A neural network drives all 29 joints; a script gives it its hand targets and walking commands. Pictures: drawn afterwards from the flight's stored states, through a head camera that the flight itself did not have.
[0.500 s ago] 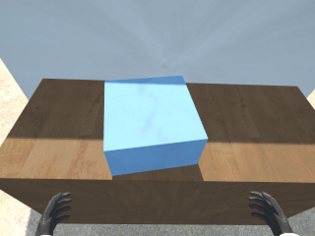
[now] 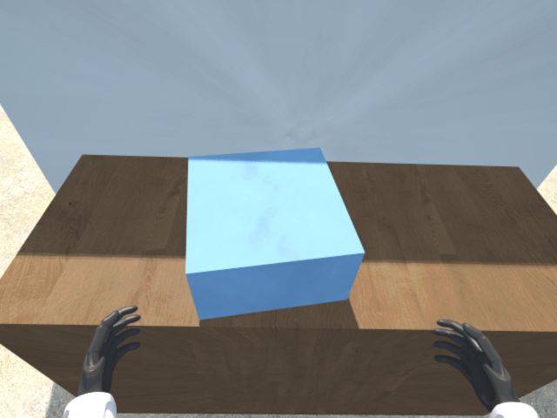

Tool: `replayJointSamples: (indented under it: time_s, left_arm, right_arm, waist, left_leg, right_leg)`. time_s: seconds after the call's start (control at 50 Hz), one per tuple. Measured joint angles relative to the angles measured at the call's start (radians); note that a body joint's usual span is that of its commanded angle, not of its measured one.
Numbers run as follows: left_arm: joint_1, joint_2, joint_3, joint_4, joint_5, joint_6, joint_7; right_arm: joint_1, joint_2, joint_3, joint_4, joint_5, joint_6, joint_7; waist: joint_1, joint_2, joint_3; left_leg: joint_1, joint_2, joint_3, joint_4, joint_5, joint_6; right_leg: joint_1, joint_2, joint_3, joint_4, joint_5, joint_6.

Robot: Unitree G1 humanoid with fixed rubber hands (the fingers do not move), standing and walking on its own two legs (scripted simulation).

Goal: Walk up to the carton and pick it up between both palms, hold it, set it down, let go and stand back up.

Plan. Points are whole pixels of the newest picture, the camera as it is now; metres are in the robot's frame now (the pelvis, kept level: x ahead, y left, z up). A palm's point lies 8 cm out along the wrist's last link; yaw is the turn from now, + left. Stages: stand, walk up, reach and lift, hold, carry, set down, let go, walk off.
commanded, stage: reach and lift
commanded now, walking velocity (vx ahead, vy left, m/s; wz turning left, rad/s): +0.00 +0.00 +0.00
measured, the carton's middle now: (265, 225) +0.49 +0.03 -0.05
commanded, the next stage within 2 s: none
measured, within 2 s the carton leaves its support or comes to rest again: neither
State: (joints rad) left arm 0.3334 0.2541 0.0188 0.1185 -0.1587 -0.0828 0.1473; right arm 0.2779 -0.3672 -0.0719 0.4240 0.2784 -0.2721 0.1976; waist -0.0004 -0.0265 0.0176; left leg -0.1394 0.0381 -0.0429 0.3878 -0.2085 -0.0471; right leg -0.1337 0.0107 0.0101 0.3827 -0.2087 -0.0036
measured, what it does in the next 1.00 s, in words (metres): stands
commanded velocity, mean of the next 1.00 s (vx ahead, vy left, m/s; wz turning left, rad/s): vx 0.00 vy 0.00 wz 0.00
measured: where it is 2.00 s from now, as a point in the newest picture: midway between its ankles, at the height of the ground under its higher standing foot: outside the picture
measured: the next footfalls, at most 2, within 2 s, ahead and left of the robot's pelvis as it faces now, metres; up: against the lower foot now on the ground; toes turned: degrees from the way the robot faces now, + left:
none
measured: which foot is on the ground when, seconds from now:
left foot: down 0.00-1.00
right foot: down 0.00-1.00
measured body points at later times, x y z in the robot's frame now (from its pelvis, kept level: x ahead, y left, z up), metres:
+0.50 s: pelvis +0.02 +0.00 +0.00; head +0.03 +0.01 +0.45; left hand +0.27 +0.23 +0.03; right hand +0.27 -0.28 +0.03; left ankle +0.00 +0.15 -0.74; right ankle +0.00 -0.12 -0.74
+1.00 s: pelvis +0.02 +0.00 +0.00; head +0.03 +0.01 +0.45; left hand +0.34 +0.24 +0.06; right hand +0.35 -0.28 +0.07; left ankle +0.00 +0.15 -0.74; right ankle +0.00 -0.12 -0.74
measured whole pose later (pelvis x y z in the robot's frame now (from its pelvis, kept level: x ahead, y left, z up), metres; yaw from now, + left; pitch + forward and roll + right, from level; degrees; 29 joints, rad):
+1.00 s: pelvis +0.02 +0.00 +0.00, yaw +0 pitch +0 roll -1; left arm -0.19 0.25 0.09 0.27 -0.16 0.21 0.12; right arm -0.26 -0.52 -0.02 0.57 0.38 -0.03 0.19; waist 0.00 0.00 0.02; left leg -0.16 0.04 -0.04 0.37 -0.22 -0.04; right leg -0.15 0.01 0.01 0.35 -0.20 0.00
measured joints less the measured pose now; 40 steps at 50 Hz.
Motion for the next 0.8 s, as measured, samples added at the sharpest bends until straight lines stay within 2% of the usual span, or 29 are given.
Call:
replayJointSamples:
  time_s: [0.14,0.28,0.4,0.62,0.8]
  left_arm:
    - [-0.064,0.0,0.0,0.019,-0.005,0.017,0.002]
    - [-0.164,0.0,-0.001,0.041,-0.019,0.072,0.002]
    - [-0.197,-0.003,-0.001,-0.001,-0.006,0.124,0.002]
    - [-0.245,-0.006,0.001,-0.006,0.003,0.186,-0.01]
    - [-0.41,-0.006,0.036,0.08,0.003,0.235,-0.013]
  right_arm:
    - [-0.006,-0.019,0.0,-0.013,0.008,0.029,0.0]
    - [-0.067,-0.037,0.0,-0.054,0.012,0.08,0.0]
    - [-0.144,-0.068,0.007,-0.054,0.046,0.105,0.0]
    - [-0.244,-0.115,0.031,-0.054,0.079,0.153,0.0]
    - [-0.396,-0.118,0.046,0.023,0.092,0.206,0.0]
  waist:
    - [0.0,0.001,0.0]
    - [0.0,0.001,0.0]
    - [0.0,0.008,0.0]
    - [0.0,0.021,0.0]
    - [0.0,0.021,0.0]
  left_leg:
    - [0.0,0.0,0.0,0.0,-0.005,0.0]
    - [-0.006,0.0,0.0,0.0,-0.01,0.002]
    - [-0.007,0.001,0.001,-0.009,-0.011,-0.001]
    - [-0.009,0.001,0.001,-0.016,-0.011,0.001]
    - [-0.01,0.001,0.001,-0.016,-0.009,0.003]
  right_leg:
    - [0.0,0.0,0.0,0.0,-0.005,0.0]
    - [-0.006,0.0,0.0,0.0,-0.01,0.0]
    - [-0.006,0.0,0.0,-0.011,-0.011,0.0]
    - [-0.006,0.0,0.0,-0.022,-0.008,0.0]
    - [-0.006,0.0,0.0,-0.025,-0.003,0.0]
